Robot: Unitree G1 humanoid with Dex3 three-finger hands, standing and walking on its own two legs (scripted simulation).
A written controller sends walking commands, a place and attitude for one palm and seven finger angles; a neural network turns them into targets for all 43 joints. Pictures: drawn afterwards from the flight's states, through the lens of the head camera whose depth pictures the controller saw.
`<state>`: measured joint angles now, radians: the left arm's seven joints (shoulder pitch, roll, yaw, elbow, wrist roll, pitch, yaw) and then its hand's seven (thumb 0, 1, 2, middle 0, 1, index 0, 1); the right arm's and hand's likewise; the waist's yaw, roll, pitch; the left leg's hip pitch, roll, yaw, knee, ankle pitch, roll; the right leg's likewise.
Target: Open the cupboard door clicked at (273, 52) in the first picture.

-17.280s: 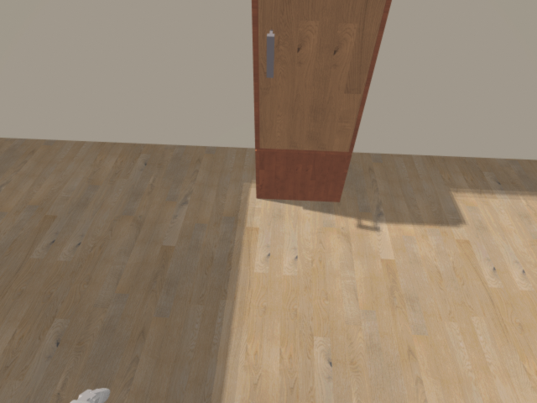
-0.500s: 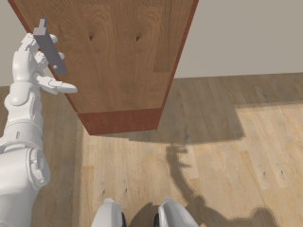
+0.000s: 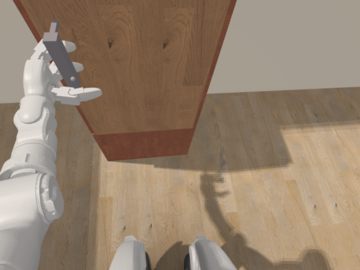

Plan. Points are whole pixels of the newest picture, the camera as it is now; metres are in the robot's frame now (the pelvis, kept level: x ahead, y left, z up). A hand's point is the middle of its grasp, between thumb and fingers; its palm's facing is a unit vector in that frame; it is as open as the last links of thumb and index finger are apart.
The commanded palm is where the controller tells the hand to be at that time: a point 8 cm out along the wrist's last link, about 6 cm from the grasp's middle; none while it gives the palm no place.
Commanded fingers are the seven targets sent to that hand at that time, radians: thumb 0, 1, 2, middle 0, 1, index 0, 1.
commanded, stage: close the thumb around the handle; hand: left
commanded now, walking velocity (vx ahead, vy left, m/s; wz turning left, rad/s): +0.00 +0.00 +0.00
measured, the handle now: (65, 56) +0.57 +0.21 +0.08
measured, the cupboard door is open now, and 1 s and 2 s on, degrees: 0 15 46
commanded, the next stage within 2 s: pull the door open along its arc in 0.44 s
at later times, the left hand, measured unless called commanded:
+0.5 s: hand (73, 78) +0.51 +0.19 +0.07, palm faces +0.03 -1.00 +0.00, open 6.1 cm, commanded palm +0.49 +0.23 +0.07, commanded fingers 0.00 0.90 0.90 -0.40 -1.35 -0.40 -1.35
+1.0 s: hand (83, 112) +0.42 +0.16 +0.08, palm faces +0.04 -1.00 +0.03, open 6.4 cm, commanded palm +0.38 +0.21 +0.07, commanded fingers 0.00 0.90 0.90 -0.40 -1.35 -0.40 -1.35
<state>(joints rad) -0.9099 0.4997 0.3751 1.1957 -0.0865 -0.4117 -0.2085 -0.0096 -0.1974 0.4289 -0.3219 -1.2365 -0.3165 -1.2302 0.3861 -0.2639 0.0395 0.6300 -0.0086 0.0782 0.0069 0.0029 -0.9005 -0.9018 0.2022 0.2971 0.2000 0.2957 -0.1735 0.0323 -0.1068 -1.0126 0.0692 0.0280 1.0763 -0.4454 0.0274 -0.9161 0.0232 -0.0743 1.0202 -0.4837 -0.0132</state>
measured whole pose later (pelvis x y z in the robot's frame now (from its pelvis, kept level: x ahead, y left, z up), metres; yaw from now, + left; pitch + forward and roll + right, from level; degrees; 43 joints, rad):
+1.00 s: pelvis +0.02 +0.00 +0.02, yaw -1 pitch +17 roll -2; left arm -0.39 0.25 0.25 0.68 -0.20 -0.39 -0.14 0.01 0.68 0.74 -0.31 -1.32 -0.30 -1.31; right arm 0.37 -0.25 0.00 0.56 0.02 0.09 0.03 0.01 -0.90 -0.90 0.20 0.30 0.20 0.30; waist -0.09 0.03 -0.15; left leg -0.82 0.07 0.07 0.96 -0.44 0.02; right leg -0.75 0.03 -0.03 0.92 -0.48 -0.01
